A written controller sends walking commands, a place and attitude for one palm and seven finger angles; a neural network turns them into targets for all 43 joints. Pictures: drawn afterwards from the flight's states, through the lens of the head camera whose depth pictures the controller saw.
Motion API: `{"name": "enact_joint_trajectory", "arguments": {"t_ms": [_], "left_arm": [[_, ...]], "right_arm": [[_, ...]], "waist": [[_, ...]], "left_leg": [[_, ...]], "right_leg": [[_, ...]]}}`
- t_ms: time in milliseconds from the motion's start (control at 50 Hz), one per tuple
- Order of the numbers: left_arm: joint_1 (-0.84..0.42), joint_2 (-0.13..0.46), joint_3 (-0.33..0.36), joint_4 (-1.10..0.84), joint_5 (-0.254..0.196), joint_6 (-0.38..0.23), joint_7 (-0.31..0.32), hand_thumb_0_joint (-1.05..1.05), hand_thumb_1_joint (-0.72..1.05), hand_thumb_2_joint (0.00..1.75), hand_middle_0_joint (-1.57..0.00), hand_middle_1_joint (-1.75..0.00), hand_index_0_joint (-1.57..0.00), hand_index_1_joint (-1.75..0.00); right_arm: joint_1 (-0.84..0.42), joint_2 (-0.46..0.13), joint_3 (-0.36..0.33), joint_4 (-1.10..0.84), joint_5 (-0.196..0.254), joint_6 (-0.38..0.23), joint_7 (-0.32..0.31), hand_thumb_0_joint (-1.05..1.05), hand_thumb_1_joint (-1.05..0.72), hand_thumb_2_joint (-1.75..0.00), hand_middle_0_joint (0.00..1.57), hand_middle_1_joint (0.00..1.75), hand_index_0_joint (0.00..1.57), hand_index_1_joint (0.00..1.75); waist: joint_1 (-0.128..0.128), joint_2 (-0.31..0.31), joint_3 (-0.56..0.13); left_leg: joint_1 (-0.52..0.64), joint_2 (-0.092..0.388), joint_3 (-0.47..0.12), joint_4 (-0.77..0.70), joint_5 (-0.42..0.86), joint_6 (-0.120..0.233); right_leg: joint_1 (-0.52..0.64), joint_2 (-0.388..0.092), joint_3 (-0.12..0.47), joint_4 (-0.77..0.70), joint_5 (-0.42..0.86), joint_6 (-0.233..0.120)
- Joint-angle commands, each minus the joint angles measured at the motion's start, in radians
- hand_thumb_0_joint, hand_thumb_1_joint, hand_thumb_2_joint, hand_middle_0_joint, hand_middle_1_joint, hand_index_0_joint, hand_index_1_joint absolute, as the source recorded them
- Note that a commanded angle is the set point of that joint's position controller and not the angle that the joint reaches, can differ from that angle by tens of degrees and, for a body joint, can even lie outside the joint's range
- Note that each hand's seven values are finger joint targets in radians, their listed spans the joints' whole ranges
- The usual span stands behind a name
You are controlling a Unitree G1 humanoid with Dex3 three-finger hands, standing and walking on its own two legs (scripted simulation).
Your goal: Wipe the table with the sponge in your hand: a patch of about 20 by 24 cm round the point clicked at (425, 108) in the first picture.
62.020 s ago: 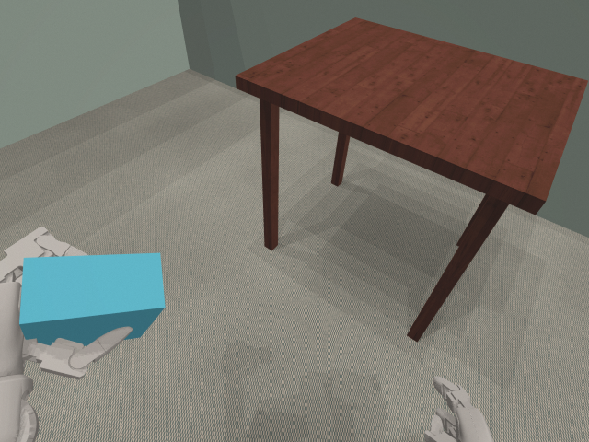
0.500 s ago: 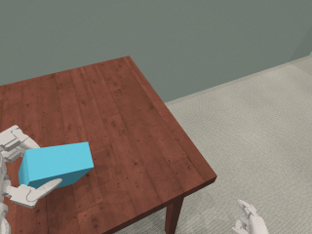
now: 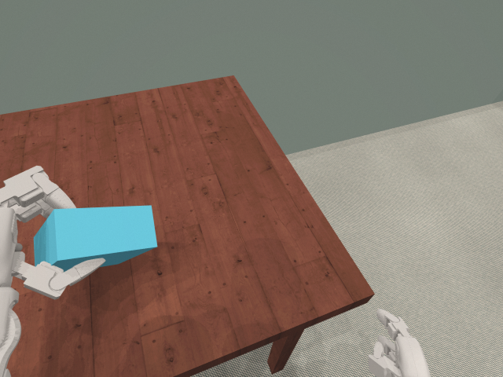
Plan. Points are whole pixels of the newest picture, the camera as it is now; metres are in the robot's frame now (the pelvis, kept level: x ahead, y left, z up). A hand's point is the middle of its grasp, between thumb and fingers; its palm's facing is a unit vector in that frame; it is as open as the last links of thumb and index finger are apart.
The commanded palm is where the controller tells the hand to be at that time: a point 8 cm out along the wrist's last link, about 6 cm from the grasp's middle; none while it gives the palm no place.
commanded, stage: look again from close up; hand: left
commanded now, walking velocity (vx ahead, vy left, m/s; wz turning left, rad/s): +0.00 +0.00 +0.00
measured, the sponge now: (106, 240) +0.25 +0.23 +0.12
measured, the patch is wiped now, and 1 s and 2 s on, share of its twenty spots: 0.95 0.95 0.95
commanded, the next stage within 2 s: shuffle to correct the standing spot in 0.28 s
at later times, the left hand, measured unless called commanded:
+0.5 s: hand (27, 227) +0.23 +0.30 +0.17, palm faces +0.40 -0.81 -0.42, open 9.3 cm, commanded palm +0.16 +0.31 +0.17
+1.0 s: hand (82, 283) +0.17 +0.21 +0.16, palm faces +0.30 -0.88 -0.37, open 9.2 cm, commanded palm +0.12 +0.25 +0.17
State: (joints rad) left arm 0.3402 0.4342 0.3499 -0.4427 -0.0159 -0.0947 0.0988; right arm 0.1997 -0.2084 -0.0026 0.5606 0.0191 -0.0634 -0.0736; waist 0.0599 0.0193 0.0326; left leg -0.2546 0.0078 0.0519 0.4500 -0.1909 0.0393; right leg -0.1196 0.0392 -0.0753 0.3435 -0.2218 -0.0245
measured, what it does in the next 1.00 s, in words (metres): shifts its weight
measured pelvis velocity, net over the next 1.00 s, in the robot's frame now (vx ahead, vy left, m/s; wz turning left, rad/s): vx -0.05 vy -0.02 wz -0.04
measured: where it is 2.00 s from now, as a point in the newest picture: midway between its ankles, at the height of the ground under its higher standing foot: outside the picture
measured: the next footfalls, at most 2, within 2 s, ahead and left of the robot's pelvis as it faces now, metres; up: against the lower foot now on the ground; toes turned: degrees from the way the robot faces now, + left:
right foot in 1.74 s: +0.01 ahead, -0.27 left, +0.00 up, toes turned -6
left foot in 1.94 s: -0.08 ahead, +0.02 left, +0.00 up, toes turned +2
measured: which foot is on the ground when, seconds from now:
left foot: down 0.00-1.00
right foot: down 0.00-1.00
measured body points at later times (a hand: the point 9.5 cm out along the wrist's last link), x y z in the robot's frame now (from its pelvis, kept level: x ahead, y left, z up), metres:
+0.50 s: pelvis -0.01 +0.03 +0.00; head +0.04 +0.06 +0.44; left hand +0.20 +0.34 +0.19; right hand +0.16 -0.19 -0.08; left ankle +0.03 +0.09 -0.74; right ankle -0.02 -0.10 -0.74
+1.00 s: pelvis -0.05 -0.02 -0.01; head -0.02 +0.00 +0.44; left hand +0.15 +0.26 +0.18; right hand +0.11 -0.26 -0.09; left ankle +0.03 +0.09 -0.74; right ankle -0.02 -0.10 -0.74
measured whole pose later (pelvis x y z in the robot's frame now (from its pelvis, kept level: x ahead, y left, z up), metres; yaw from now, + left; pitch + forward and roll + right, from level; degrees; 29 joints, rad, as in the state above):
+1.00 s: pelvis -0.05 -0.02 -0.01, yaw -2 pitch -1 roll -2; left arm 0.46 0.39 0.37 -0.56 -0.09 -0.18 0.07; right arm 0.23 -0.21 0.01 0.59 0.01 -0.13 -0.05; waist 0.03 -0.01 0.07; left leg -0.37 0.04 0.03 0.59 -0.28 0.01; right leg -0.25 0.06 -0.12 0.48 -0.23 -0.07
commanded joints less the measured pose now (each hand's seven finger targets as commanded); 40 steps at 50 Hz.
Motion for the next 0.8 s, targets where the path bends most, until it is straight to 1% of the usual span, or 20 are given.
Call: {"name": "enact_joint_trajectory", "arguments": {"t_ms": [0,40,60,120,160,180,200,240,260,300,340,420,460,560,620,660,680,720,740,780], "left_arm": [[-0.384,0.220,0.166,0.047,-0.012,-0.104,0.009,0.00,0.10,1.30,-1.20,-1.60,-1.20,-1.60],[-0.157,0.097,0.072,-0.055,-0.038,-0.129,-0.019,0.00,0.10,1.30,-1.20,-1.60,-1.20,-1.60],[-0.060,-0.010,-0.017,-0.099,-0.044,-0.132,-0.030,0.00,0.10,1.30,-1.20,-1.60,-1.20,-1.60],[0.072,0.066,0.028,-0.308,-0.028,-0.145,-0.028,0.00,0.10,1.30,-1.20,-1.60,-1.20,-1.60],[0.138,0.186,0.175,-0.270,-0.022,-0.147,0.004,0.00,0.10,1.30,-1.20,-1.60,-1.20,-1.60],[0.126,0.165,0.166,-0.270,-0.033,-0.154,0.000,0.00,0.10,1.30,-1.20,-1.60,-1.20,-1.60],[0.104,0.212,0.225,-0.278,-0.043,-0.162,0.004,0.00,0.10,1.30,-1.20,-1.60,-1.20,-1.60],[0.058,0.206,0.238,-0.261,-0.059,-0.179,0.006,0.00,0.10,1.30,-1.20,-1.60,-1.20,-1.60],[0.001,0.245,0.262,-0.283,-0.049,-0.183,0.016,0.00,0.10,1.30,-1.20,-1.60,-1.20,-1.60],[-0.029,0.215,0.232,-0.277,-0.054,-0.194,0.013,0.00,0.10,1.30,-1.20,-1.60,-1.20,-1.60],[-0.025,0.213,0.230,-0.236,-0.049,-0.200,0.006,0.00,0.10,1.30,-1.20,-1.60,-1.20,-1.60],[0.003,0.121,0.135,-0.260,-0.040,-0.201,-0.010,0.00,0.10,1.30,-1.20,-1.60,-1.20,-1.60],[0.007,0.067,0.077,-0.256,-0.029,-0.191,-0.014,0.00,0.10,1.30,-1.20,-1.60,-1.20,-1.60],[-0.044,0.131,0.126,-0.303,-0.017,-0.190,-0.011,0.00,0.10,1.30,-1.20,-1.60,-1.20,-1.60],[-0.044,0.139,0.145,-0.350,-0.033,-0.197,-0.021,0.00,0.10,1.30,-1.20,-1.60,-1.20,-1.60],[-0.017,0.166,0.186,-0.352,-0.037,-0.189,-0.021,0.00,0.10,1.30,-1.20,-1.60,-1.20,-1.60],[-0.013,0.132,0.160,-0.353,-0.044,-0.188,-0.027,0.00,0.10,1.30,-1.20,-1.60,-1.20,-1.60],[-0.010,0.150,0.175,-0.372,-0.052,-0.186,-0.030,0.00,0.10,1.30,-1.20,-1.60,-1.20,-1.60],[0.003,0.147,0.179,-0.354,-0.056,-0.182,-0.030,0.00,0.10,1.30,-1.20,-1.60,-1.20,-1.60],[0.064,0.102,0.147,-0.298,-0.064,-0.166,-0.025,0.00,0.10,1.30,-1.20,-1.60,-1.20,-1.60]], "right_arm": [[-0.082,-0.141,-0.061,-0.114,0.003,-0.062,0.027,0.00,-0.90,-0.90,0.20,0.30,0.20,0.30],[-0.052,-0.136,-0.066,-0.140,0.017,-0.076,0.063,0.00,-0.90,-0.90,0.20,0.30,0.20,0.30],[-0.074,-0.119,-0.065,-0.148,0.024,-0.085,0.085,0.00,-0.90,-0.90,0.20,0.30,0.20,0.30],[-0.099,-0.126,-0.062,-0.189,0.013,-0.091,0.108,0.00,-0.90,-0.90,0.20,0.30,0.20,0.30],[-0.107,-0.132,-0.055,-0.179,0.006,-0.088,0.090,0.00,-0.90,-0.90,0.20,0.30,0.20,0.30],[-0.096,-0.129,-0.049,-0.190,0.002,-0.083,0.077,0.00,-0.90,-0.90,0.20,0.30,0.20,0.30],[-0.104,-0.125,-0.046,-0.200,0.001,-0.083,0.062,0.00,-0.90,-0.90,0.20,0.30,0.20,0.30],[-0.101,-0.112,-0.036,-0.200,0.004,-0.082,0.036,0.00,-0.90,-0.90,0.20,0.30,0.20,0.30],[-0.113,-0.120,-0.034,-0.190,0.003,-0.079,0.027,0.00,-0.90,-0.90,0.20,0.30,0.20,0.30],[-0.075,-0.110,-0.035,-0.186,0.001,-0.082,0.018,0.00,-0.90,-0.90,0.20,0.30,0.20,0.30],[-0.051,-0.108,-0.034,-0.171,0.000,-0.096,0.018,0.00,-0.90,-0.90,0.20,0.30,0.20,0.30],[-0.029,-0.121,-0.039,-0.154,-0.005,-0.130,0.026,0.00,-0.90,-0.90,0.20,0.30,0.20,0.30],[-0.049,-0.114,-0.036,-0.152,-0.004,-0.145,0.033,0.00,-0.90,-0.90,0.20,0.30,0.20,0.30],[-0.041,-0.104,-0.040,-0.157,-0.025,-0.145,0.047,0.00,-0.90,-0.90,0.20,0.30,0.20,0.30],[-0.031,-0.099,-0.044,-0.180,-0.033,-0.137,0.054,0.00,-0.90,-0.90,0.20,0.30,0.20,0.30],[-0.048,-0.092,-0.038,-0.187,-0.025,-0.128,0.059,0.00,-0.90,-0.90,0.20,0.30,0.20,0.30],[-0.045,-0.094,-0.041,-0.194,-0.023,-0.122,0.060,0.00,-0.90,-0.90,0.20,0.30,0.20,0.30],[-0.052,-0.102,-0.043,-0.206,-0.015,-0.121,0.059,0.00,-0.90,-0.90,0.20,0.30,0.20,0.30],[-0.055,-0.098,-0.041,-0.206,-0.013,-0.119,0.057,0.00,-0.90,-0.90,0.20,0.30,0.20,0.30],[-0.045,-0.098,-0.042,-0.207,-0.004,-0.111,0.053,0.00,-0.90,-0.90,0.20,0.30,0.20,0.30]], "waist": [[-0.024,0.076,-0.132],[-0.013,0.102,-0.255],[-0.011,0.123,-0.300],[-0.001,0.037,-0.239],[-0.004,-0.066,-0.188],[-0.020,-0.125,-0.151],[-0.028,-0.133,-0.115],[-0.040,-0.044,-0.073],[-0.040,0.049,-0.070],[-0.038,0.151,-0.098],[-0.036,0.131,-0.128],[-0.035,0.047,-0.163],[-0.028,0.070,-0.159],[-0.018,0.109,-0.160],[-0.013,0.149,-0.155],[-0.009,0.152,-0.167],[-0.015,0.158,-0.168],[-0.020,0.154,-0.147],[-0.021,0.110,-0.144],[-0.034,0.023,-0.125]], "left_leg": [[0.166,0.082,-0.048,-0.024,0.156,-0.021],[0.224,0.079,-0.055,-0.011,0.228,0.005],[0.266,0.093,-0.080,-0.023,0.276,0.015],[0.132,0.128,-0.107,-0.060,0.154,0.017],[0.080,0.107,-0.106,-0.073,0.031,-0.006],[0.046,0.105,-0.120,-0.079,0.000,-0.009],[0.035,0.098,-0.131,-0.088,-0.020,-0.014],[0.022,0.103,-0.148,-0.114,-0.048,-0.016],[0.028,0.115,-0.166,-0.140,-0.066,-0.022],[0.006,0.134,-0.173,-0.165,-0.093,-0.017],[0.030,0.126,-0.145,-0.128,-0.042,-0.008],[0.154,0.151,-0.158,-0.106,0.167,-0.033],[0.207,0.171,-0.159,-0.110,0.330,-0.063],[0.257,0.251,-0.162,-0.116,0.573,-0.068],[0.218,0.283,-0.177,-0.106,0.590,-0.047],[0.190,0.278,-0.159,-0.099,0.463,-0.040],[0.148,0.271,-0.155,-0.099,0.343,-0.038],[0.056,0.246,-0.141,-0.099,0.087,-0.034],[0.002,0.217,-0.122,-0.108,-0.089,-0.031],[-0.021,0.132,-0.088,-0.067,-0.271,-0.034]], "right_leg": [[-0.116,-0.147,0.191,0.008,0.219,-0.008],[-0.038,-0.140,0.182,0.065,0.289,0.040],[-0.048,-0.121,0.157,0.118,0.268,0.040],[-0.012,-0.111,0.121,0.092,0.132,0.030],[-0.034,-0.114,0.143,0.037,0.053,0.002],[-0.045,-0.123,0.133,0.017,0.024,-0.006],[-0.069,-0.124,0.142,0.005,-0.004,-0.010],[-0.098,-0.114,0.139,0.012,-0.037,-0.010],[-0.112,-0.105,0.132,0.038,-0.055,-0.011],[-0.046,-0.096,0.101,0.074,-0.023,-0.009],[-0.022,-0.107,0.099,0.045,0.022,-0.010],[-0.062,-0.101,0.084,0.035,0.098,0.000],[-0.103,-0.083,0.066,0.074,0.093,0.007],[-0.164,-0.073,0.048,0.203,-0.050,0.012],[-0.140,-0.075,0.040,0.204,-0.079,0.003],[-0.105,-0.076,0.033,0.147,-0.061,0.003],[-0.070,-0.080,0.028,0.116,-0.040,0.000],[-0.007,-0.090,0.030,0.047,0.022,-0.008],[0.025,-0.104,0.043,0.026,0.019,-0.015],[-0.035,-0.121,0.094,-0.043,-0.055,-0.042]]}}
